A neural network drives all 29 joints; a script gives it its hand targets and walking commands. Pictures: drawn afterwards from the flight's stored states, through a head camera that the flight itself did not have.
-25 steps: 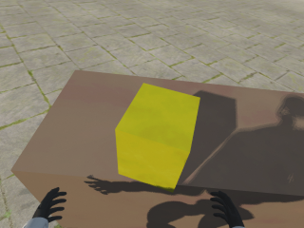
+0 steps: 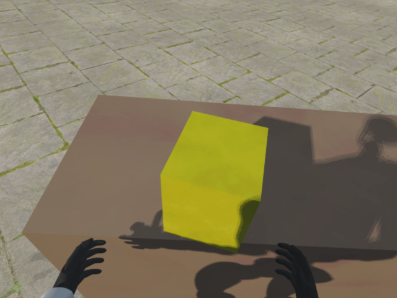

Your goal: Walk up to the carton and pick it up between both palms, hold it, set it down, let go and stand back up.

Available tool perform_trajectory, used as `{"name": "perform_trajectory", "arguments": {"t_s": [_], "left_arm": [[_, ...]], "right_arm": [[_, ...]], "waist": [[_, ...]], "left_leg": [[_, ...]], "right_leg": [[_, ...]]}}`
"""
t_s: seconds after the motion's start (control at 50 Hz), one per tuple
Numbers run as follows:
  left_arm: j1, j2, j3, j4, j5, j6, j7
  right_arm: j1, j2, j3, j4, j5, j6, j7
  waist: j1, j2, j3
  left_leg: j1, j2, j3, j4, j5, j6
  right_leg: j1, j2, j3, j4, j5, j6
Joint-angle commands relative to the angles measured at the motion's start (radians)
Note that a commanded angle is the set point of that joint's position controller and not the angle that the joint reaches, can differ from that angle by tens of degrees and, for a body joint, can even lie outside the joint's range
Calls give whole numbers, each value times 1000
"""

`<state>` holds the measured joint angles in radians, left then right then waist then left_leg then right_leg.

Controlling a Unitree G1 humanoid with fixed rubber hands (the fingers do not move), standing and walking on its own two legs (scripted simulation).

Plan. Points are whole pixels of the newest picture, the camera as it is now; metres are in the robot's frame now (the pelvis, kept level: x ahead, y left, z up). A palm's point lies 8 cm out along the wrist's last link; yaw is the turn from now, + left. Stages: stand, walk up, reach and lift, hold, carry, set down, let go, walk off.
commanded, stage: reach and lift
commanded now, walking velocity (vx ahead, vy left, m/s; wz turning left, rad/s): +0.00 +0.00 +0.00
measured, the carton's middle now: (214, 181) +0.39 -0.02 +0.00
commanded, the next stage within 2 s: none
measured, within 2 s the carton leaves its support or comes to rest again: neither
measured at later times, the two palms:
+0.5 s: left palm (59, 275) +0.16 +0.26 +0.00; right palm (287, 295) +0.15 -0.14 +0.00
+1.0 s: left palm (70, 237) +0.21 +0.25 +0.04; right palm (287, 263) +0.20 -0.15 +0.03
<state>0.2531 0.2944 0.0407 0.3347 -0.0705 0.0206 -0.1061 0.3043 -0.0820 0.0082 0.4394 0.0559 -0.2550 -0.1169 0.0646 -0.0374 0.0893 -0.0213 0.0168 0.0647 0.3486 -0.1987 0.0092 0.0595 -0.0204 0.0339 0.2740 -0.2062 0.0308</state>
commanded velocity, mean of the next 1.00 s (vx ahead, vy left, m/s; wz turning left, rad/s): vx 0.00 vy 0.00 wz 0.00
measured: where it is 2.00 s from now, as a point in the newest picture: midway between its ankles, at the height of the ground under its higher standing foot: outside the picture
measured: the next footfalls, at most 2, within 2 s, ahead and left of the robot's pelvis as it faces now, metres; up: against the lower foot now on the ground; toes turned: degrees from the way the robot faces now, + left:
none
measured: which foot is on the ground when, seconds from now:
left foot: down 0.00-1.00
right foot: down 0.00-1.00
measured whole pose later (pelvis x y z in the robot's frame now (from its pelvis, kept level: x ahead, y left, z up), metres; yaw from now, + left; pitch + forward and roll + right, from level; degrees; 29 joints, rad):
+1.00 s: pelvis +0.01 +0.01 +0.00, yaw +0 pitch -7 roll -1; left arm 0.23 0.38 0.02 0.03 -0.21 0.01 -0.18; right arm 0.37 0.04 0.12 0.02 0.10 -0.15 -0.33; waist 0.07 -0.01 0.10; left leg -0.05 0.03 0.07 0.41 -0.24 0.01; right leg 0.05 -0.02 0.03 0.29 -0.22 0.04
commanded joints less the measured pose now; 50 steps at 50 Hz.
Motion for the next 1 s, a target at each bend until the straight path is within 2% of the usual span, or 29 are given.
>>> {"name": "perform_trajectory", "arguments": {"t_s": [0.0, 0.1, 0.2, 0.38, 0.48, 0.52, 0.66, 0.7, 0.8, 0.98], "left_arm": [[-47, 120, 38, -163, -11, -35, -14], [-23, 146, 35, -179, -48, -56, -41], [-6, 165, 34, -204, -75, -84, -66], [-26, 202, 12, -266, -113, -128, -79], [-31, 216, 10, -297, -126, -145, -75], [-44, 220, 12, -303, -131, -151, -75], [-70, 220, 5, -322, -151, -122, -75], [-76, 215, 7, -360, -150, -106, -71], [-67, 212, 15, -400, -151, -69, -67], [-131, 194, 44, -442, -137, -5, -73]], "right_arm": [[7, 0, 9, -164, 10, -8, -31], [46, 42, 25, -249, -3, -5, -71], [86, 79, 53, -311, -11, -6, -109], [89, 134, 86, -386, -10, -18, -152], [81, 144, 96, -414, -3, -28, -167], [81, 156, 99, -410, -3, -25, -178], [48, 153, 102, -440, 1, 5, -205], [52, 147, 104, -455, 9, 19, -209], [53, 127, 109, -504, 25, 48, -208], [26, 105, 120, -579, 45, 111, -215]], "waist": [[-3, 125, -9], [-7, 77, -6], [-4, 54, 15], [-10, 107, 31], [5, 134, 20], [0, 140, 27], [-6, 133, 13], [-8, 150, -1], [-5, 141, -45], [-14, 125, -72]], "left_leg": [[86, -1, 20, -28, 220, -66], [84, -3, 20, -13, 174, -49], [65, 6, 14, -5, 123, -36], [-9, 29, -12, -5, -4, -23], [-62, 45, -24, -11, -27, -20], [-69, 44, -28, -8, -37, -20], [-45, 51, -42, -6, 22, -26], [-17, 51, -43, 1, 86, -37], [62, 48, -52, 25, 232, -50], [105, 37, -41, 20, 295, -50]], "right_leg": [[-150, 15, -37, -62, 30, -60], [-183, 1, -26, -64, 21, -50], [-198, -5, -19, -53, 2, -48], [-191, -14, -13, -17, -60, -62], [-149, -5, -12, 13, -58, -71], [-142, -9, -8, 14, -62, -70], [-132, -1, -15, 11, -33, -69], [-130, 0, -17, 7, 1, -72], [-147, 2, -18, -15, 85, -71], [-143, -5, -17, -33, 185, -58]]}}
